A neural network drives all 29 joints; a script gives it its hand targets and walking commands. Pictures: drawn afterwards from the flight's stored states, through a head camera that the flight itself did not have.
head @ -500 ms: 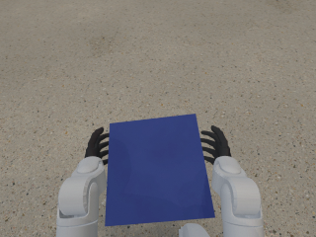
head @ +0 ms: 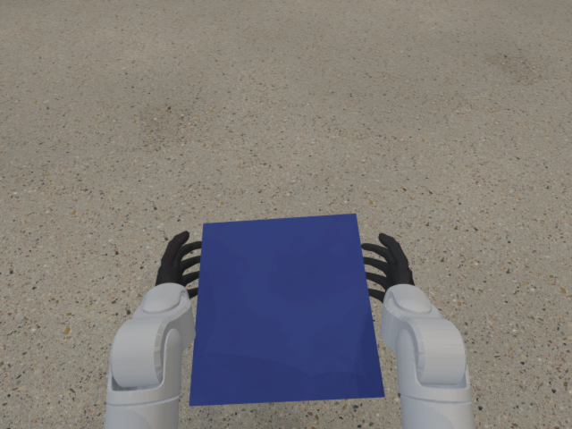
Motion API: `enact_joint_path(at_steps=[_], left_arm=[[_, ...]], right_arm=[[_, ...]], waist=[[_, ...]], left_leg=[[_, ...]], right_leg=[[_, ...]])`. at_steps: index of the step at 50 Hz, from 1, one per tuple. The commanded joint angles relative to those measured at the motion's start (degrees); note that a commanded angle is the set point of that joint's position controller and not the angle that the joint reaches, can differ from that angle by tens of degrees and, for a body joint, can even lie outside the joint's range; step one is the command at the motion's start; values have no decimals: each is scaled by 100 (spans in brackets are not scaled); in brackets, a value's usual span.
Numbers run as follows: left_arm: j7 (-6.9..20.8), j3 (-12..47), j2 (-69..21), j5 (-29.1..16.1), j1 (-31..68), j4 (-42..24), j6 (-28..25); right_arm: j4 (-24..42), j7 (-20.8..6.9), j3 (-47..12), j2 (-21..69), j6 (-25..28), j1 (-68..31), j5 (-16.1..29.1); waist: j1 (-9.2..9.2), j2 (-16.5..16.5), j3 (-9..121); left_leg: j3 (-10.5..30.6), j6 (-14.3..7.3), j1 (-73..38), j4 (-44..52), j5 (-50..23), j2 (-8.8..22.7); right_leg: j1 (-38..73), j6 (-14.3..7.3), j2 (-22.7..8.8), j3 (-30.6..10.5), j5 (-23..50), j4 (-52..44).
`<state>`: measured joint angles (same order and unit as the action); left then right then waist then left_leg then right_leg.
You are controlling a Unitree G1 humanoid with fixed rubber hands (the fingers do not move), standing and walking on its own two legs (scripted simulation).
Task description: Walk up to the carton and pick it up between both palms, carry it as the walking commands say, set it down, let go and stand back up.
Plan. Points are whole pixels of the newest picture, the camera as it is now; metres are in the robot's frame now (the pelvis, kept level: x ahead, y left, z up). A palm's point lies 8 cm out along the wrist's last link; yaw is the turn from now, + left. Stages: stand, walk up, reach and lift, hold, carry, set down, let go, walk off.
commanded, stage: carry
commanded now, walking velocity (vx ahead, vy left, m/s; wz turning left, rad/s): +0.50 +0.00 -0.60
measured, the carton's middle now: (287, 320) +0.28 +0.00 -0.03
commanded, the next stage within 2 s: none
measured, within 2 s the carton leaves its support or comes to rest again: neither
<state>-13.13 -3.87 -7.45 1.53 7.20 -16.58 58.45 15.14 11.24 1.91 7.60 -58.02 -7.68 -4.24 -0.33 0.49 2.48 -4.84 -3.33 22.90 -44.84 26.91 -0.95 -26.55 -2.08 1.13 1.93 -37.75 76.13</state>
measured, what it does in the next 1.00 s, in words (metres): walks ahead, turning right: right foot, then left foot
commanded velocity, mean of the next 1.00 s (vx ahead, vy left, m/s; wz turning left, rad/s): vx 0.50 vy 0.00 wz -0.60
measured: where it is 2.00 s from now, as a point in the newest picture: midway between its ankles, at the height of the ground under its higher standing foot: (376, 233)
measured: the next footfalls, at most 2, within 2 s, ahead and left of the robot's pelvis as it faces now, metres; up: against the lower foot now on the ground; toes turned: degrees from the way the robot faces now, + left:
right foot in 0.14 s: +0.25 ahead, -0.13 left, +0.00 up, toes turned -2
left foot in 0.44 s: +0.39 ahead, +0.08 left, +0.00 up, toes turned -1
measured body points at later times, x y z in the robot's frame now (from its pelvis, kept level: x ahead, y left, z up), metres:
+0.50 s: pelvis +0.31 -0.01 +0.02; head +0.35 +0.00 +0.47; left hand +0.62 +0.10 +0.10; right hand +0.59 -0.19 +0.11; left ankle +0.35 +0.08 -0.72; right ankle +0.21 -0.12 -0.68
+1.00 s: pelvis +0.57 -0.11 +0.02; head +0.60 -0.12 +0.46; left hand +0.89 -0.05 +0.09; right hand +0.81 -0.32 +0.08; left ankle +0.52 +0.01 -0.66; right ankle +0.59 -0.23 -0.71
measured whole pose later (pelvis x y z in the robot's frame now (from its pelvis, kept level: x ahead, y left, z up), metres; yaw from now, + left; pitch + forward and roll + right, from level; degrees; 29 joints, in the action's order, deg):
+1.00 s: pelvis +0.57 -0.11 +0.02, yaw -16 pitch +3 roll -1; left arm -15.1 -3.8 -8.1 1.5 11.7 -21.2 71.5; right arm 20.7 11.2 3.9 7.8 -69.9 -9.6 -4.2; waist -0.4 -1.2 -0.5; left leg -5.8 3.7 22.6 -59.2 31.1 4.5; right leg -24.6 -2.8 3.1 -1.6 -15.0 36.9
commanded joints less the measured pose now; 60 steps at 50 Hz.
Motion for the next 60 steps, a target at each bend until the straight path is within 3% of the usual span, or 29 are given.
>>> enact_joint_path(at_steps=[1, 4, 6, 7, 9, 10, 12, 14, 16, 20, 21, 23, 25, 31, 36, 40, 41, 42, 44, 45, 46, 48, 51, 53, 54, 55, 56, 57, 60], left_arm=[[1165, 3318, -5153, -1814, 2663, -1335, 62], [1145, 3547, -5290, -1974, 2738, -1845, 180], [1128, 3532, -5242, -1903, 2705, -1706, 325], [1110, 3492, -5243, -1939, 2800, -1777, 351], [1028, 3412, -5059, -1929, 2833, -1656, 512], [1021, 3479, -4988, -1886, 2696, -1620, 589], [1054, 3341, -5142, -1794, 2572, -1485, 720], [1099, 3482, -5490, -1877, 2717, -1729, 619], [1106, 3456, -5682, -1926, 3044, -1954, 552], [1076, 3635, -5643, -2042, 3172, -2417, 519], [1038, 3664, -5546, -2042, 3116, -2478, 556], [1006, 3751, -5405, -1963, 2960, -2363, 634], [1008, 3732, -5354, -1953, 2885, -2142, 749], [998, 3711, -5427, -1986, 3272, -2070, 874], [941, 3702, -5372, -1897, 3251, -1755, 1006], [922, 3649, -5264, -1904, 3431, -1700, 1161], [934, 3530, -5294, -1857, 3378, -1551, 1195], [941, 3495, -5326, -1893, 3357, -1575, 1182], [947, 3300, -5176, -1846, 3341, -1377, 1194], [974, 3330, -5088, -1767, 2929, -1155, 1227], [1036, 3344, -5381, -1715, 2681, -1069, 1187], [1155, 3472, -5903, -1893, 2904, -1340, 1030], [1191, 3446, -6162, -2048, 3364, -1843, 699], [1148, 3556, -6175, -2076, 3287, -2096, 628], [1091, 3628, -6026, -2112, 3396, -2346, 585], [1063, 3753, -5929, -2092, 3304, -2528, 581], [1030, 3825, -5762, -2142, 3578, -2788, 572], [1006, 3762, -5708, -2075, 3562, -2559, 629], [1021, 3847, -5852, -2078, 3167, -2308, 674]], right_arm=[[1537, -857, -3279, 5512, -3, -2626, 1856], [2041, -881, -3528, 5599, -173, -2783, 2042], [1790, -919, -3443, 5529, -319, -2444, 2046], [1836, -919, -3426, 5419, -359, -2692, 2096], [1664, -888, -3385, 5222, -559, -2512, 2109], [1515, -854, -3411, 5205, -656, -2260, 2065], [1375, -890, -3259, 5543, -753, -2230, 2117], [1885, -938, -3421, 5799, -598, -2645, 2287], [2247, -969, -3537, 5983, -517, -3150, 2454], [2104, -950, -3371, 6029, -474, -2832, 2395], [1933, -937, -3303, 6022, -504, -2530, 2374], [1943, -931, -3222, 5797, -547, -2648, 2349], [1911, -890, -3185, 5636, -624, -2648, 2196], [1789, -911, -2969, 5644, -777, -2752, 2123], [1533, -958, -2767, 5397, -909, -2642, 2091], [1369, -948, -2637, 5216, -1036, -2594, 2014], [1364, -935, -2673, 5240, -1070, -2581, 2021], [1348, -920, -2662, 5123, -1085, -2710, 1994], [1245, -895, -2895, 5292, -1110, -2573, 1978], [986, -893, -2895, 5264, -1140, -2184, 1872], [1187, -942, -3021, 5637, -1095, -2180, 1987], [1647, -969, -3182, 6168, -932, -2751, 2190], [2467, -998, -3483, 6362, -599, -3831, 2528], [2461, -979, -3400, 6374, -533, -3639, 2515], [2308, -987, -3359, 6352, -507, -3295, 2537], [2179, -971, -3231, 6179, -493, -2917, 2482], [2244, -942, -3191, 6031, -485, -3061, 2471], [2101, -899, -3137, 5999, -522, -3021, 2373], [2155, -912, -3145, 5963, -559, -2709, 2223]], waist=[[349, -638, 1759], [91, -747, 1856], [-94, -875, 2425], [-245, -366, 2483], [-43, 1878, 2676], [-77, 1504, 2456], [-139, 1019, 2513], [-131, 905, 2655], [-133, 1277, 2465], [18, 700, 2794], [211, 153, 3198], [164, -1806, 3488], [194, -1091, 3298], [128, -998, 1782], [70, -1276, 1211], [-84, -1949, 1640], [-147, -1564, 1929], [-340, -1016, 1998], [-22, 1665, 1953], [-48, 1325, 1777], [-22, 1199, 1744], [-60, 1295, 2077], [-47, 1639, 2484], [38, 1042, 2771], [256, 99, 3203], [325, -1598, 3427], [202, -2340, 3544], [180, -1740, 3429], [157, -787, 2612]], left_leg=[[2848, -1187, -4186, 1545, -5206, 2455], [734, -353, -2669, 1923, -4345, 1862], [-401, 98, -1980, 369, -5732, 1208], [-430, 278, -1233, -654, -4979, 1043], [147, 574, 1105, -2664, 235, -474], [411, 522, 1485, -2875, 404, -405], [652, 548, 1924, -2856, 310, -65], [584, 620, 2383, -1969, 380, 161], [607, 675, 2050, -733, 353, 240], [93, 484, -1009, 1600, -1355, 149], [79, 334, -2873, 2421, -2263, 471], [2441, -672, -5746, 2350, -5398, 2930], [2197, -1087, -5328, 1965, -5639, 3212], [772, -493, -4241, 2772, -3805, 2748], [-628, -14, -4106, 2672, -4711, 2250], [-1365, 294, -3511, 1010, -6946, 1832], [-1304, 367, -3186, -102, -6920, 1779], [-955, 525, -1940, -1290, -6129, 1516], [14, 692, 1413, -3207, 968, -404], [365, 606, 1577, -3111, 1162, -320], [734, 654, 1231, -2717, 742, 74], [799, 666, 1184, -1271, 568, 489], [515, 705, -94, 626, 309, 233], [128, 572, -1817, 1808, -576, 128], [141, 470, -3611, 2581, -1772, 581], [1350, 31, -5212, 3105, -2776, 2358], [2205, -464, -5839, 2732, -5046, 3543], [1639, -746, -5882, 2139, -6415, 3531], [518, -236, -5865, 2166, -5443, 2987]], right_leg=[[-3190, 119, -677, -689, -523, -1085], [-503, 261, -579, 263, 1805, -4025], [1836, 255, 325, 906, 2727, -4817], [2597, 121, 223, 261, 3032, -5073], [4021, -1169, -1699, -4067, 6621, -5474], [4174, -1429, -1808, -4194, 7602, -5400], [4441, -1482, -1963, -3655, 7170, -5131], [4923, -1281, -1584, -3017, 7540, -4894], [4452, -1217, -1634, -3005, 7237, -5179], [2245, -542, -1061, -1332, 6431, -4690], [1037, -235, -734, -474, 5575, -3833], [-1864, 194, -10, 285, 563, -1917], [-2024, 167, -464, -215, 591, -1301], [-1986, 193, -678, 277, 1538, -2461], [-1604, 142, -474, 816, 2287, -3311], [376, -59, 486, 1406, 2211, -4310], [1201, -135, 776, 1189, 2220, -4909], [2160, -414, 484, -39, 2545, -5147], [3984, -1494, -1378, -4504, 7044, -5533], [3845, -1546, -1537, -4635, 7753, -5660], [3209, -1414, -1556, -4121, 6648, -5466], [3644, -1177, -1203, -2807, 6400, -5167], [2635, -1002, -1110, -2593, 5966, -5368], [1264, -747, -855, -1893, 5567, -5011], [117, -427, -518, -1088, 4411, -4199], [-1545, -38, -41, 38, 2218, -3146], [-2286, 52, -84, 209, 328, -2066], [-2361, -1, -459, -118, 498, -1444], [-2872, 126, -622, 145, 1584, -1841]])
